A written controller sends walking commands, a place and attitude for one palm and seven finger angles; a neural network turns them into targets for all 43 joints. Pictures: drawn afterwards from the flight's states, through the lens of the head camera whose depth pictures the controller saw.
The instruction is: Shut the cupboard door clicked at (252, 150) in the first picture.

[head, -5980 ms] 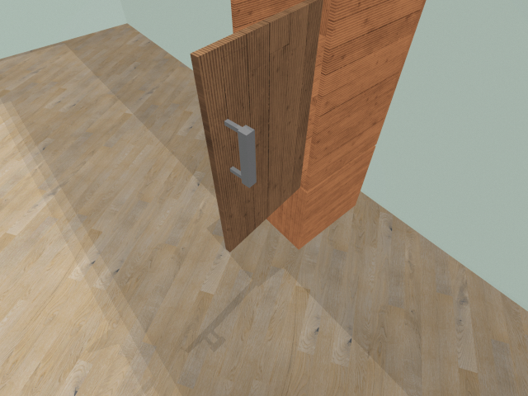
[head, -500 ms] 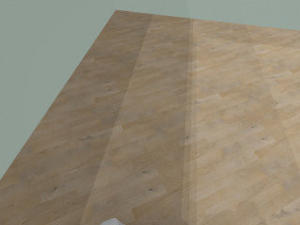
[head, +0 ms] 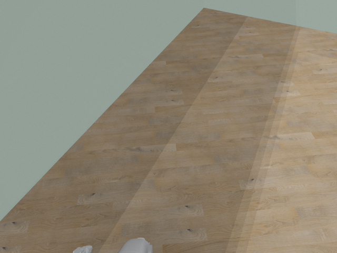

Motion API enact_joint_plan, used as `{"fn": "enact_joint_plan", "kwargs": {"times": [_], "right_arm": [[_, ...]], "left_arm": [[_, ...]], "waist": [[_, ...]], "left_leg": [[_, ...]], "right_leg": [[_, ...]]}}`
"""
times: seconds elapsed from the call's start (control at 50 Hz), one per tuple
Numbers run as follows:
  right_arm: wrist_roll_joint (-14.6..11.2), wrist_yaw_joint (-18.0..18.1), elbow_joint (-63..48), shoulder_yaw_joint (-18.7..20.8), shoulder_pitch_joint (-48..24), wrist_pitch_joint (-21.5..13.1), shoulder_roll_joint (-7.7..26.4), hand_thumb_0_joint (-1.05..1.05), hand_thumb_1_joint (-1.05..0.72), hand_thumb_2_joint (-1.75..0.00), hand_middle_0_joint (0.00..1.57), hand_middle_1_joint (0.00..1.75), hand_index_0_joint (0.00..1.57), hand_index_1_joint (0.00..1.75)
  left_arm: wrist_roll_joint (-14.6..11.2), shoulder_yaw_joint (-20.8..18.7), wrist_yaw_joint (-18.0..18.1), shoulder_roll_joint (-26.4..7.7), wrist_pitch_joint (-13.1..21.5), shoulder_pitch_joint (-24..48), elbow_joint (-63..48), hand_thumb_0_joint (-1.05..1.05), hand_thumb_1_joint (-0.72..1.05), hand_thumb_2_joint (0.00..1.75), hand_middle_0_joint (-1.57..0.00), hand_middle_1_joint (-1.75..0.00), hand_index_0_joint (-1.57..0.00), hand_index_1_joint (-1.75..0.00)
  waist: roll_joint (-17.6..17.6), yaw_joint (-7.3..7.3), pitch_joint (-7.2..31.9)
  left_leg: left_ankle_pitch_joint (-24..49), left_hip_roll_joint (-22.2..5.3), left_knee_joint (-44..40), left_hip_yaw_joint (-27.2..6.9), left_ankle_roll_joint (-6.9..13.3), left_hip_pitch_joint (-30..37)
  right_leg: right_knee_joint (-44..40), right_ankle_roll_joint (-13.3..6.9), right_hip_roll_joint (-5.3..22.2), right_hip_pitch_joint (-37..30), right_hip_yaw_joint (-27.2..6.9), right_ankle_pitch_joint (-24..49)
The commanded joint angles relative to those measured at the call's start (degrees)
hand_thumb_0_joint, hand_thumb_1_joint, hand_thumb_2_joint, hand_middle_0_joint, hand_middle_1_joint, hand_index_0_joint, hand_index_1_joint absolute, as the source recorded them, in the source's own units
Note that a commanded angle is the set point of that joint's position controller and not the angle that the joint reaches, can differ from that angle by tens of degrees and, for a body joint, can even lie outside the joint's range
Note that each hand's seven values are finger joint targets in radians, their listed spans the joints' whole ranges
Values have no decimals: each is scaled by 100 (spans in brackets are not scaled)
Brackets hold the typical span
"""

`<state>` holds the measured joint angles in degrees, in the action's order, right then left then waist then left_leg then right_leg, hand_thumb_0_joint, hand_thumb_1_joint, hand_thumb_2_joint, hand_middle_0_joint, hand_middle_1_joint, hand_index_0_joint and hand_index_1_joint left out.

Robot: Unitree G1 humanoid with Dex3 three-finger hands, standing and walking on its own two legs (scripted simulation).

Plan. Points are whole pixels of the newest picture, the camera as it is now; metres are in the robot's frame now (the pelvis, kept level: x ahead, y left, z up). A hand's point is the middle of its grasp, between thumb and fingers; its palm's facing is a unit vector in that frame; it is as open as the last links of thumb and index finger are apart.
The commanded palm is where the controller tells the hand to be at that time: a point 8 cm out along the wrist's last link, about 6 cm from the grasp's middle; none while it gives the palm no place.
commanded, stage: walk to a spot facing it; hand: left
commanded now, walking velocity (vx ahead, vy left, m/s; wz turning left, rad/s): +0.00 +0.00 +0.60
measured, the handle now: out of the picture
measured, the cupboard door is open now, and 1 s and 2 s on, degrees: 99 99 99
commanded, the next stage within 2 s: none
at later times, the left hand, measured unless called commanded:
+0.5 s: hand out of the picture +0.07 +0.20 -0.16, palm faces +0.32 -0.90 -0.29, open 7.4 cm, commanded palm none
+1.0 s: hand out of the picture -0.02 +0.17 -0.18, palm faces +0.60 -0.77 -0.24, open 7.4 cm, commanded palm none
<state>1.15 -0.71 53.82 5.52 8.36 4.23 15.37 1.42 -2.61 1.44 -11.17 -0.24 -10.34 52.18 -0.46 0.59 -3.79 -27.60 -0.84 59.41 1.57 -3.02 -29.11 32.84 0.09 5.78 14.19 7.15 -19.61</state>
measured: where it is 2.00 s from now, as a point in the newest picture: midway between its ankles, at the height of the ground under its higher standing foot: outside the picture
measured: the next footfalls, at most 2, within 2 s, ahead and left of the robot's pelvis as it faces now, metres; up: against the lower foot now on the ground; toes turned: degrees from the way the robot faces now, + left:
left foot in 0.20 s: +0.05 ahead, +0.12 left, +0.00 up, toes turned +14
right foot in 0.52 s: +0.13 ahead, -0.16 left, +0.00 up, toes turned +16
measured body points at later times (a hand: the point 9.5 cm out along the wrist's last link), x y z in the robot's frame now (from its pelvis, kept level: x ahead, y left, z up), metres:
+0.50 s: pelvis +0.03 -0.04 +0.00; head +0.09 -0.03 +0.44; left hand +0.05 +0.25 -0.13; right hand +0.19 -0.25 -0.15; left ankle +0.02 +0.11 -0.73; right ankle +0.08 -0.17 -0.72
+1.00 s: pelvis +0.05 -0.05 +0.00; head +0.09 +0.00 +0.44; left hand -0.05 +0.21 -0.16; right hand +0.29 -0.20 -0.13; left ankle +0.00 +0.05 -0.73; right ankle +0.11 -0.19 -0.67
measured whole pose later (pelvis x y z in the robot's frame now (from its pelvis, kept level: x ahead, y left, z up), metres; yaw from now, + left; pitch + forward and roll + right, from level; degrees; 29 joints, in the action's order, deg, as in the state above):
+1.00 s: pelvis +0.05 -0.05 +0.00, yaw +36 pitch +1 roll +0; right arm 1.5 -0.2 51.2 3.1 7.8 1.7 12.5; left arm 0.8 -4.0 0.7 -15.1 -4.0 -9.8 52.9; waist 2.9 -0.2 -5.6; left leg -16.1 0.0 33.2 1.4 0.9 -18.7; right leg 61.5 4.5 5.7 26.8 2.6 -27.0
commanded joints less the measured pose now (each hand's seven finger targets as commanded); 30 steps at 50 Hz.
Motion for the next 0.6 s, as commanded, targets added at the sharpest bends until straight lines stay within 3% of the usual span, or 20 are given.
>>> {"fn": "enact_joint_plan", "kwargs": {"times": [0.0,0.08,0.12,0.14,0.16,0.18,0.2,0.22,0.24,0.28,0.3,0.36,0.42,0.46,0.48,0.5,0.52,0.54,0.58], "right_arm": [[-42,-112,-660,-123,-538,-165,33,0,-90,-90,20,30,20,30],[-49,-118,-755,-182,-647,-185,94,0,-90,-90,20,30,20,30],[-34,-95,-729,-155,-357,-206,232,0,-90,-90,20,30,20,30],[-6,-80,-644,-108,-25,-228,402,0,-90,-90,20,30,20,30],[41,-61,-562,7,419,-276,871,0,-90,-90,20,30,20,30],[43,-27,-510,174,859,-293,1525,0,-90,-90,20,30,20,30],[-16,2,-430,159,1105,-237,1592,0,-90,-90,20,30,20,30],[4,89,-437,149,929,-292,1475,0,-90,-90,20,30,20,30],[11,132,-522,111,569,-292,1297,0,-90,-90,20,30,20,30],[23,142,-646,28,25,-294,1072,0,-90,-90,20,30,20,30],[28,132,-673,25,-93,-300,1051,0,-90,-90,20,30,20,30],[50,95,-645,63,-91,-278,1069,0,-90,-90,20,30,20,30],[63,79,-673,121,-180,-223,1083,0,-90,-90,20,30,20,30],[7,69,-748,139,-363,-193,968,0,-90,-90,20,30,20,30],[-51,38,-827,98,-328,-193,640,0,-90,-90,20,30,20,30],[-57,-2,-975,51,-382,-201,313,0,-90,-90,20,30,20,30],[-6,-31,-967,79,-285,-176,507,0,-90,-90,20,30,20,30],[-2,-28,-833,101,-349,-129,433,0,-90,-90,20,30,20,30],[-1,-80,-676,34,-210,-105,342,0,-90,-90,20,30,20,30]], "left_arm": [[30,-250,40,-1060,140,-497,-227,0,90,90,-20,-30,-20,-30],[25,-300,27,-1302,125,-652,-177,0,90,90,-20,-30,-20,-30],[-16,-324,3,-1364,124,-538,-200,0,90,90,-20,-30,-20,-30],[-52,-341,-9,-1370,119,-415,-248,0,90,90,-20,-30,-20,-30],[-86,-320,-35,-1216,100,-348,-380,0,90,90,-20,-30,-20,-30],[-118,-182,-75,-800,77,-192,-634,0,90,90,-20,-30,-20,-30],[-50,-158,-11,-941,-28,221,-867,0,90,90,-20,-30,-20,-30],[-51,-185,20,-799,-54,349,-768,0,90,90,-20,-30,-20,-30],[-54,-212,8,-851,-85,332,-674,0,90,90,-20,-30,-20,-30],[-50,-248,-61,-847,-157,85,-519,0,90,90,-20,-30,-20,-30],[-45,-246,-90,-820,-168,-16,-481,0,90,90,-20,-30,-20,-30],[-53,-239,-103,-743,-179,67,-519,0,90,90,-20,-30,-20,-30],[-61,-233,-101,-680,-123,-94,-542,0,90,90,-20,-30,-20,-30],[-61,-284,-77,-799,-43,-576,-458,0,90,90,-20,-30,-20,-30],[8,-372,-28,-1199,37,-793,-449,0,90,90,-20,-30,-20,-30],[70,-448,12,-1732,60,-763,-520,0,90,90,-20,-30,-20,-30],[26,-391,26,-1667,57,-625,-585,0,90,90,-20,-30,-20,-30],[10,-352,53,-1380,60,-271,-636,0,90,90,-20,-30,-20,-30],[-7,-221,50,-1024,68,70,-694,0,90,90,-20,-30,-20,-30]], "waist": [[1230,-246,482],[1301,-290,609],[1222,-92,784],[1009,128,929],[32,379,1295],[-1769,599,1455],[-699,623,1230],[-1016,536,1230],[-1145,405,944],[-998,87,646],[-862,2,632],[-837,21,519],[-919,-39,584],[-662,-311,691],[480,-429,754],[2017,-503,644],[1510,-400,664],[1500,-206,543],[1482,-4,412]], "left_leg": [[143,-20,-828,414,-90,-173],[409,108,-1859,653,28,397],[942,207,-2582,737,116,1042],[1575,128,-3113,690,198,1751],[3199,-715,-3363,-247,568,2991],[5873,-2411,-3491,-2408,1603,3746],[5722,-2638,-3399,-2302,1877,3332],[5312,-2288,-3467,-2274,1799,3123],[4658,-2009,-3602,-1942,1611,2636],[3632,-1481,-3797,-1436,1258,1942],[3187,-1361,-3852,-1342,1187,1803],[2339,-1220,-4002,-1433,1143,1406],[2154,-1111,-3778,-1637,1077,1063],[1891,-771,-3208,-1535,797,466],[969,-172,-2258,-986,408,-250],[-665,505,-666,-132,17,-720],[-729,155,484,-416,115,-461],[-406,15,1085,-452,79,-520],[48,-159,1027,-217,-58,-461]], "right_leg": [[-740,-532,1246,-1277,-389,4745],[-431,-506,1374,-1392,-225,4993],[43,-325,1322,-1235,40,4991],[583,-151,1303,-834,185,4635],[1645,160,1008,287,385,3092],[3095,535,168,1884,298,-1617],[3556,466,159,2060,-443,-1840],[3671,487,140,2233,-623,-1637],[3667,488,161,2133,-769,-1304],[3392,474,57,1710,-737,-711],[3118,471,5,1555,-684,-597],[2216,431,-167,1124,-554,-578],[1058,385,-432,361,-390,-419],[-348,354,-448,-720,-379,422],[-1386,109,514,-1328,-1370,209],[-1970,-568,2070,-1128,-2901,621],[-1876,-959,2326,-433,-2710,535],[-1698,-885,1901,-285,-2422,903],[-1314,-679,1367,-379,-1146,2379]]}}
